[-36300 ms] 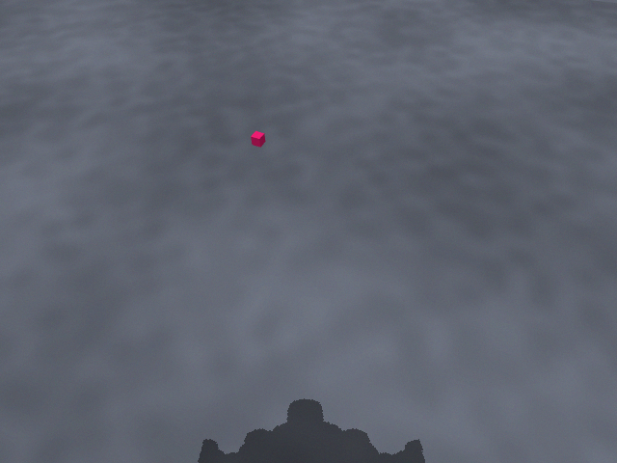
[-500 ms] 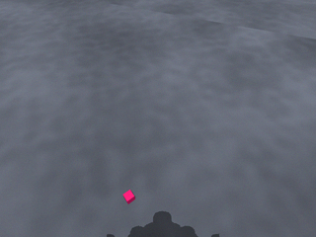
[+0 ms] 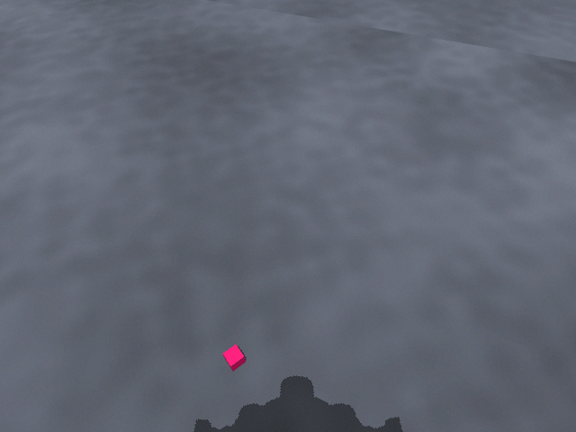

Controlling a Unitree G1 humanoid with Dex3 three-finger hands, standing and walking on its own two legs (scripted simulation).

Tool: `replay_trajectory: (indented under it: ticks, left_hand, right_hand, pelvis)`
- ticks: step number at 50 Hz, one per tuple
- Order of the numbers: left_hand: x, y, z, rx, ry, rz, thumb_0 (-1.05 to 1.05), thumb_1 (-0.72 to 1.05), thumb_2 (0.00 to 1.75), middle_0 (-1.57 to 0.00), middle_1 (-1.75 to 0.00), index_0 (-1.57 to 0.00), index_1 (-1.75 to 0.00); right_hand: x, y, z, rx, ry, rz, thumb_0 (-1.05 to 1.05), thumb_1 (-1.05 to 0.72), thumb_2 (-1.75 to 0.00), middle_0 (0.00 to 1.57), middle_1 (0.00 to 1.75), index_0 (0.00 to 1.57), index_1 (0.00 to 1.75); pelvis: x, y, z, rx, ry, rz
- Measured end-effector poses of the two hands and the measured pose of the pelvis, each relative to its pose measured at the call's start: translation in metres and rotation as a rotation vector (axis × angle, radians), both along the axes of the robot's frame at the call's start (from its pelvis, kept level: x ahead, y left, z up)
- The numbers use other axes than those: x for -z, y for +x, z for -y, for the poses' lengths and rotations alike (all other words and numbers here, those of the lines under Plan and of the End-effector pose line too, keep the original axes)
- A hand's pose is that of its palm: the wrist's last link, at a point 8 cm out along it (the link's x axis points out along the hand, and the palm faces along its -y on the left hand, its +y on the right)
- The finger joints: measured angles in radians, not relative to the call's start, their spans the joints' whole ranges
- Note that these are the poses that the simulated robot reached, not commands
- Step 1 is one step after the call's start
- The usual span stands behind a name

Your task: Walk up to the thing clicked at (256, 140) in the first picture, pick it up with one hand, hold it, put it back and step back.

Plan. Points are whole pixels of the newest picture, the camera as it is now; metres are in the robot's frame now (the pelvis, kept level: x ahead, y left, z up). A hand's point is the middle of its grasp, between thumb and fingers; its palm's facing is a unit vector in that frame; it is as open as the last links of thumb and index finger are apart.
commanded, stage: stand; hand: left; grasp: from above
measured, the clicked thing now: (234, 357) +0.45 +0.23 -0.76
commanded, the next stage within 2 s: step back in 0.84 s
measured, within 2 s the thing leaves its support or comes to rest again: neither
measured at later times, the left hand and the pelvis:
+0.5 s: hand out of the picture +0.07 +0.25 -0.16, palm faces +0.00 -0.94 -0.34, open 7.4 cm; pelvis +0.00 +0.00 +0.00, yaw +0 degrees
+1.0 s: hand out of the picture +0.09 +0.27 -0.16, palm faces +0.01 -0.93 -0.37, open 7.4 cm; pelvis -0.01 +0.00 -0.01, yaw +1 degrees
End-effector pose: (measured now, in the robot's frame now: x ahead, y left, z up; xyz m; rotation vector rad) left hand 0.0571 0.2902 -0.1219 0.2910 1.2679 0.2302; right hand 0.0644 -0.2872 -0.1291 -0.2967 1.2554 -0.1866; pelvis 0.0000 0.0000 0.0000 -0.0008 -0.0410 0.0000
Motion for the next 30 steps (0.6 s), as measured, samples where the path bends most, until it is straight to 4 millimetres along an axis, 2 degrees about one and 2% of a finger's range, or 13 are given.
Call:
replay_trajectory:
  ticks: [13, 30]
  left_hand:
    - [-0.002, 0.012, -0.001, 0.006, 0.002, 0.026, 0.01, 0.90, 0.90, -0.21, -0.30, -0.20, -0.30]
    - [0.000, 0.009, -0.001, 0.011, -0.003, 0.001, 0.01, 0.90, 0.90, -0.21, -0.30, -0.20, -0.30]
  right_hand:
    - [-0.003, 0.012, 0.003, -0.005, -0.007, 0.026, 0.01, -0.90, -0.89, 0.21, 0.30, 0.21, 0.30]
    - [-0.003, 0.003, 0.006, 0.002, -0.008, -0.011, 0.01, -0.90, -0.89, 0.21, 0.30, 0.21, 0.30]
  pelvis:
    - [0.000, 0.004, 0.001, 0.000, 0.001, 0.000]
    - [0.000, 0.006, 0.002, -0.001, 0.001, -0.011]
